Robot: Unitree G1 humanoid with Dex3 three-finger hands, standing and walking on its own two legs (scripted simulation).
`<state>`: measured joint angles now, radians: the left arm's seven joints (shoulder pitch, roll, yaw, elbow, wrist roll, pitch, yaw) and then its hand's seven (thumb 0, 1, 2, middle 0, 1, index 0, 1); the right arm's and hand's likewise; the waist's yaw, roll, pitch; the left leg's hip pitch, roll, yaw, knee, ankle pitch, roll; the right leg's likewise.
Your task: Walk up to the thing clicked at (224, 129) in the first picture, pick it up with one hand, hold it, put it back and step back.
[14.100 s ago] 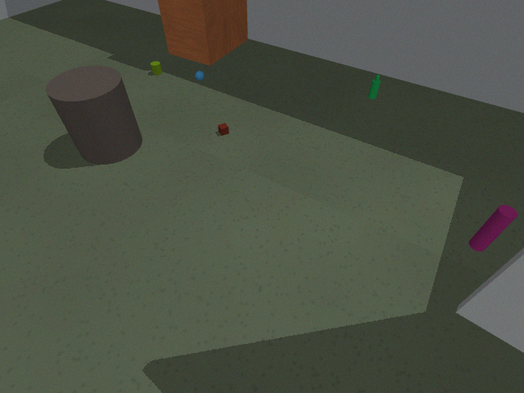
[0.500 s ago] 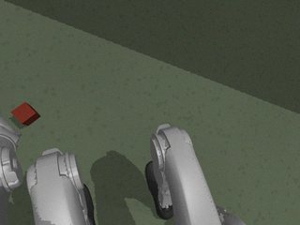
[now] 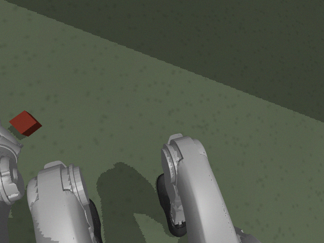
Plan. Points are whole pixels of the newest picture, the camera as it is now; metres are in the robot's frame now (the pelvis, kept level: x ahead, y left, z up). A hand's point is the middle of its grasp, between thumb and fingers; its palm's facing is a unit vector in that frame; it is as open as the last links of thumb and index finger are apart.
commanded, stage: approach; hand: left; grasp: from above
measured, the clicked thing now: (26, 123) +0.46 +0.29 -0.29
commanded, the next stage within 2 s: rest palm in 0.52 s
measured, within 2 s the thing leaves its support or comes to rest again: neither
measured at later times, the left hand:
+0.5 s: hand (13, 117) +0.45 +0.28 -0.18, palm faces -0.39 -0.28 -0.88, open 14.2 cm
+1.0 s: hand (20, 122) +0.45 +0.28 -0.22, palm faces -0.33 -0.29 -0.90, open 14.1 cm
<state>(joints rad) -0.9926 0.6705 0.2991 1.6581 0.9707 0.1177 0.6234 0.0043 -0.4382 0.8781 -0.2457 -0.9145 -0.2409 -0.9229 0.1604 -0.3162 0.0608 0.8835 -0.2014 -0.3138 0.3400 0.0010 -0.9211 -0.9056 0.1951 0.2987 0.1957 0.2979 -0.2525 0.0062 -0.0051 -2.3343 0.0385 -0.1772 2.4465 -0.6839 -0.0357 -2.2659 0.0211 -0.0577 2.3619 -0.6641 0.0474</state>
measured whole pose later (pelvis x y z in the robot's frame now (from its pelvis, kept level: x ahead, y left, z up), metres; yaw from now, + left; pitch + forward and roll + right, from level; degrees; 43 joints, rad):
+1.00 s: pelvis +0.00 +0.01 +0.00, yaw -3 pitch +31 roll -10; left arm -1.14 0.79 0.30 1.87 0.97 0.12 0.75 0.00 -0.54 0.97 -0.12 -1.01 -0.12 -1.01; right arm 0.10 -0.34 0.15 0.82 -0.25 -0.37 0.39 0.00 -0.92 -0.90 0.19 0.30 0.19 0.30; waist -0.36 -0.04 0.10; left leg -2.32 0.05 -0.22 2.48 -0.72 -0.03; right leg -2.23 0.04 -0.10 2.35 -0.67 0.06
